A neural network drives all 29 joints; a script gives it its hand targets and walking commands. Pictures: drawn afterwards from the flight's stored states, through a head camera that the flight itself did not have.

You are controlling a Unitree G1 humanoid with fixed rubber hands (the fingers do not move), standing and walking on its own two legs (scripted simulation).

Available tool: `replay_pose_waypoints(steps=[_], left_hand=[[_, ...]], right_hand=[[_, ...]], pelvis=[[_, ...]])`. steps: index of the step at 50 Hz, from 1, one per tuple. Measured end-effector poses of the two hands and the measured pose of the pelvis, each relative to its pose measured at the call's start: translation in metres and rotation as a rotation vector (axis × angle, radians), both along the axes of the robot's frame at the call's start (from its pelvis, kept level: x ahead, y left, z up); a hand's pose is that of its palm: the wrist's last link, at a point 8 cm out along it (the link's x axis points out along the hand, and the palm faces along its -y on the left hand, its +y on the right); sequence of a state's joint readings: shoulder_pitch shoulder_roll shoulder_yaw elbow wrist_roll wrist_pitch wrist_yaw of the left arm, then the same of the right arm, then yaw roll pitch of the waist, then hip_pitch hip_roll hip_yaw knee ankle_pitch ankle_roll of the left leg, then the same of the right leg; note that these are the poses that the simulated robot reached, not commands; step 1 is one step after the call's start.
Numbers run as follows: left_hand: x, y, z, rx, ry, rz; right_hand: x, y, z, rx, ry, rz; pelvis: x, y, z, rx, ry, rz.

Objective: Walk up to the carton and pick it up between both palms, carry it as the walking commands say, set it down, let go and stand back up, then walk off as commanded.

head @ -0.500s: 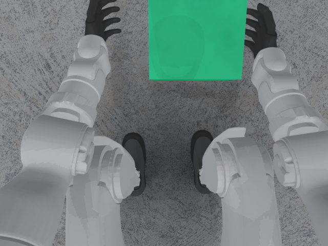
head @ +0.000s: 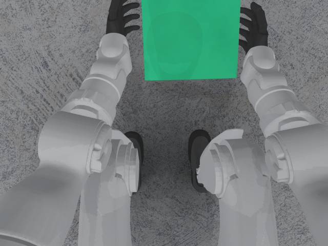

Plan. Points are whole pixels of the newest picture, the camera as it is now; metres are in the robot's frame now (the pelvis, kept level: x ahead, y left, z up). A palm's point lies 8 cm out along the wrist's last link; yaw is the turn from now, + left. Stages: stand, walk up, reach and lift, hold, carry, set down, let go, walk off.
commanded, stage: reach and lift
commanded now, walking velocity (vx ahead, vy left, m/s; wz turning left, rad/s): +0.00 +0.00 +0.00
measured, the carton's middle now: (185, 47) +0.49 -0.04 -0.28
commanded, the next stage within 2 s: none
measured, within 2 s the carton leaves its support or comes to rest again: leaves its support in 0.42 s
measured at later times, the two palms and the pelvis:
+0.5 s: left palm (103, 32) +0.50 +0.13 -0.17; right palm (245, 42) +0.48 -0.15 -0.19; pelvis +0.00 +0.01 -0.01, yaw +1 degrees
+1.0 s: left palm (96, 22) +0.50 +0.13 -0.10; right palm (260, 35) +0.48 -0.15 -0.13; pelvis +0.00 +0.02 +0.01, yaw -1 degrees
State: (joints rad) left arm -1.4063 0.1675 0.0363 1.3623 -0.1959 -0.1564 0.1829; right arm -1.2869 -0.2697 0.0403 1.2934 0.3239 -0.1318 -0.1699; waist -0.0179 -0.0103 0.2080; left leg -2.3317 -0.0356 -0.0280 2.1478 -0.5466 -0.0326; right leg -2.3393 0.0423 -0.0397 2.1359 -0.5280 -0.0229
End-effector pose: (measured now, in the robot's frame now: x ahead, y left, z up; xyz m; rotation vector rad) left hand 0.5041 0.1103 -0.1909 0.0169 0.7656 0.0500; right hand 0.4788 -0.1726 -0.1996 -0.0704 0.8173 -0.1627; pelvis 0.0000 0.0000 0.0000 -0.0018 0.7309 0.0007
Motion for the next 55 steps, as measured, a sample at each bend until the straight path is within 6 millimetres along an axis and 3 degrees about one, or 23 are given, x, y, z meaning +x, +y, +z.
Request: replay_pose_waypoints(steps=[23, 34, 47, 55], left_hand=[[-0.003, 0.024, 0.013, 0.044, 0.019, 0.037], [-0.006, 0.017, 0.038, 0.004, -0.042, 0.080], [-0.005, 0.015, 0.078, -0.008, -0.103, 0.131], [-0.003, 0.016, 0.099, -0.003, -0.125, 0.135]], right_hand=[[0.007, 0.024, 0.008, 0.019, 0.027, 0.070], [-0.003, 0.023, 0.027, 0.008, 0.001, 0.029], [0.007, 0.024, 0.068, 0.011, -0.039, 0.000], [0.005, 0.028, 0.081, 0.013, -0.042, 0.007]], pelvis=[[0.000, 0.013, -0.014, -0.001, -0.056, 0.013], [-0.004, 0.017, -0.011, -0.004, -0.058, -0.003], [-0.002, 0.019, 0.004, 0.001, -0.029, -0.014], [0.004, 0.018, 0.017, 0.006, 0.016, -0.021]])
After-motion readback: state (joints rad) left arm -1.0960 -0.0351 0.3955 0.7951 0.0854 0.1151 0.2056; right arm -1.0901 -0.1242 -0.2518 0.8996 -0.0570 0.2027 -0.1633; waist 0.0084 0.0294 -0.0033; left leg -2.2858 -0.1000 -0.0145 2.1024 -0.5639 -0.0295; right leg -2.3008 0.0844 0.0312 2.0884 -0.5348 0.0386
